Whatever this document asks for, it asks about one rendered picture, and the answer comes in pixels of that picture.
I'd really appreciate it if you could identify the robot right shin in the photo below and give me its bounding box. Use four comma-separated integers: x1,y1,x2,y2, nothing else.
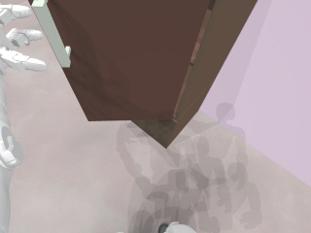
166,221,179,230

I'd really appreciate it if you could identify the cupboard door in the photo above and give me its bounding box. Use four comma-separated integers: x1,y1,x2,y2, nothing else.
28,0,210,121

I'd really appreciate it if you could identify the robot left upper arm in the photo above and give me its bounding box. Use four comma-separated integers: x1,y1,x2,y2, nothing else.
0,124,24,233

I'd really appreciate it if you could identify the handle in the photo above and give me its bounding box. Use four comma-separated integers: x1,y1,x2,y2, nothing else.
31,0,71,68

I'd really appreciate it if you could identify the right robot foot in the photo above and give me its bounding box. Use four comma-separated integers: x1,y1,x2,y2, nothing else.
157,223,169,233

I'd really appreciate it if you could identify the left robot hand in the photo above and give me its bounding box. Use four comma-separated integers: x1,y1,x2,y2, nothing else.
0,4,48,73

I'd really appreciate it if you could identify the left robot forearm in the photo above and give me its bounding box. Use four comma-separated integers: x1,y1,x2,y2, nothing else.
0,63,11,130

